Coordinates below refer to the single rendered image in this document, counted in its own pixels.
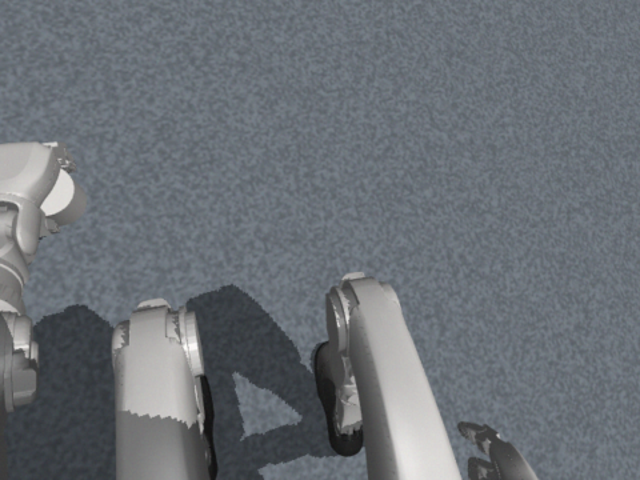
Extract right robot foot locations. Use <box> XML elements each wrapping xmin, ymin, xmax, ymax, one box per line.
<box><xmin>314</xmin><ymin>341</ymin><xmax>363</xmax><ymax>457</ymax></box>

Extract right robot hand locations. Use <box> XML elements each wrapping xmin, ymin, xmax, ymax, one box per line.
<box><xmin>457</xmin><ymin>422</ymin><xmax>538</xmax><ymax>480</ymax></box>

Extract tin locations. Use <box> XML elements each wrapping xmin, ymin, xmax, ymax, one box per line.
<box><xmin>40</xmin><ymin>168</ymin><xmax>87</xmax><ymax>226</ymax></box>

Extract left robot hand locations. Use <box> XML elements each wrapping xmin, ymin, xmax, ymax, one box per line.
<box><xmin>0</xmin><ymin>141</ymin><xmax>76</xmax><ymax>237</ymax></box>

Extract left robot arm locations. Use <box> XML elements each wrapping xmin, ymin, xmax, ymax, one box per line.
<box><xmin>0</xmin><ymin>193</ymin><xmax>41</xmax><ymax>480</ymax></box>

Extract left robot foot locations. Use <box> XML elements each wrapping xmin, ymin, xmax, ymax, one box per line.
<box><xmin>200</xmin><ymin>374</ymin><xmax>218</xmax><ymax>480</ymax></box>

